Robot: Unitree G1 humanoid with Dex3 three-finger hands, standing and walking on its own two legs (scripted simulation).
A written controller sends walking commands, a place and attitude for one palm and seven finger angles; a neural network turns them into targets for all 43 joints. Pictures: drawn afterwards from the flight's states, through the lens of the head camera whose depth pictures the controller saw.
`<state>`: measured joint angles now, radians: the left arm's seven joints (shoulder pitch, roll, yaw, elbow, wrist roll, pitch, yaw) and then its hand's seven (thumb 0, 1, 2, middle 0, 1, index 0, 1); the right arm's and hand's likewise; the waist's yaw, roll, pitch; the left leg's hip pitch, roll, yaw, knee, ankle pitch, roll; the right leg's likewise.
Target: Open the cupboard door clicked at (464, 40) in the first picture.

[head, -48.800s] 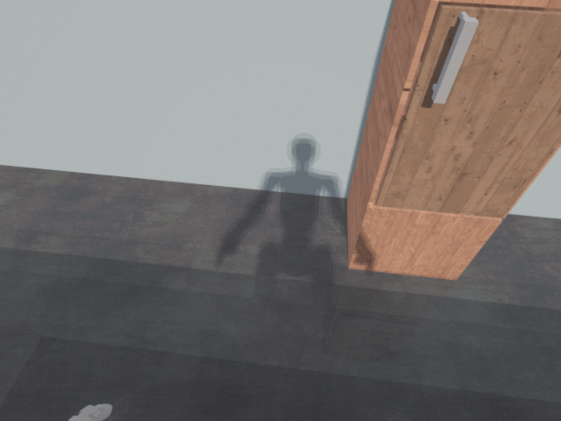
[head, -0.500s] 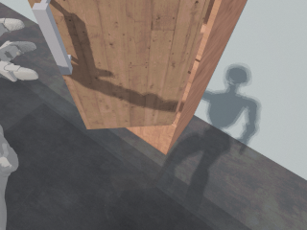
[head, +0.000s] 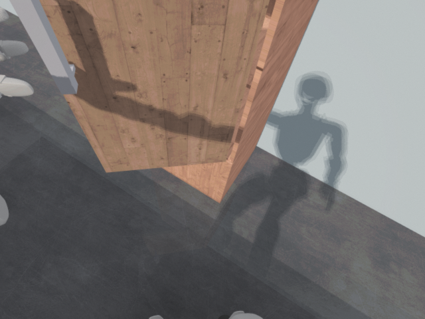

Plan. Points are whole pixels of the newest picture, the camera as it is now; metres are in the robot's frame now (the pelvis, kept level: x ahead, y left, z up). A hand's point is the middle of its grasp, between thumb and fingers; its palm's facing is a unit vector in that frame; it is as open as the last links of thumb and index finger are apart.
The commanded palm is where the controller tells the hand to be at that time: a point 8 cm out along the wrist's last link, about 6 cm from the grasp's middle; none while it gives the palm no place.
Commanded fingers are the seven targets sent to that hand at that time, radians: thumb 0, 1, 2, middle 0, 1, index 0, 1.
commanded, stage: slide the fingers in behind the handle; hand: left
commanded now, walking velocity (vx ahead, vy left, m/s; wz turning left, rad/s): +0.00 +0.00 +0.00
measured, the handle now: (51, 39) +0.56 +0.22 +0.18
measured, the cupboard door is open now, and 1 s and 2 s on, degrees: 41 41 41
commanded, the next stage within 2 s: close the thumb around the handle in 1.54 s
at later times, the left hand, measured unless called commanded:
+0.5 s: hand (21, 63) +0.50 +0.25 +0.18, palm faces +0.05 -1.00 +0.03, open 14.0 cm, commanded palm +0.48 +0.29 +0.17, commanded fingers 0.00 -0.50 0.30 -0.30 -1.20 -0.30 -1.20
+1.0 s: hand (48, 59) +0.50 +0.21 +0.18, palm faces +0.06 -1.00 +0.02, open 14.0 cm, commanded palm +0.48 +0.26 +0.17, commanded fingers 0.00 -0.50 0.30 -0.30 -1.20 -0.30 -1.20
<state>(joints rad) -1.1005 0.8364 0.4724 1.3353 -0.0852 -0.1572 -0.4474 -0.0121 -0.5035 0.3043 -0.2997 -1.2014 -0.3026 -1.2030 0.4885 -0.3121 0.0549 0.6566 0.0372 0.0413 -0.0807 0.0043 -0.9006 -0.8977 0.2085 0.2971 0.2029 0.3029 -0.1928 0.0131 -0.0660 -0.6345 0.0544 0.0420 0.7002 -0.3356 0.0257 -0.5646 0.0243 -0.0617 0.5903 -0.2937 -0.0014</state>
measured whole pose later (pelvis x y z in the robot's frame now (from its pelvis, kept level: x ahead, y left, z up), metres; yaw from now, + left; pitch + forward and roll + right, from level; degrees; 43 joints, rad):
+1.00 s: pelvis -0.01 -0.01 +0.00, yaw +0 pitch +12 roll -2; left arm -1.05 0.65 0.43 1.26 -0.10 -0.18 -0.30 -0.01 -0.50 0.30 -0.30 -1.20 -0.30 -1.20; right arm 0.47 -0.30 0.04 0.66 0.03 0.01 -0.05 0.01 -0.90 -0.90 0.21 0.30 0.20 0.30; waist -0.18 0.03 -0.07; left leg -0.58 0.06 0.04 0.68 -0.32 0.01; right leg -0.52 0.03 -0.06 0.60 -0.30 -0.02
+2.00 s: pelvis +0.00 -0.01 +0.00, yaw +0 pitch +13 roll -2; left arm -1.04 0.58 0.40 1.22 -0.10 -0.18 -0.25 -0.01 0.04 0.54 -0.34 -1.26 -0.34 -1.26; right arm 0.46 -0.29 0.03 0.67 0.02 -0.01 -0.04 0.00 -0.90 -0.90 0.21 0.30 0.20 0.30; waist -0.16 0.03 -0.08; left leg -0.58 0.05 0.04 0.69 -0.34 0.02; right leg -0.52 0.02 -0.06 0.61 -0.31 -0.01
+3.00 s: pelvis +0.01 +0.00 +0.01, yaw -2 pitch +6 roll -1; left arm -0.44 0.32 0.33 0.44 -0.24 0.04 -0.18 -0.01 0.66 0.71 -0.31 -1.34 -0.29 -1.28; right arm 0.35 -0.26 0.02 0.57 0.07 0.00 -0.02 0.01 -0.90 -0.90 0.21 0.30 0.20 0.30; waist -0.06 0.05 -0.11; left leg -0.35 0.04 0.10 0.58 -0.33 0.02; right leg -0.33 0.02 0.00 0.53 -0.30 0.00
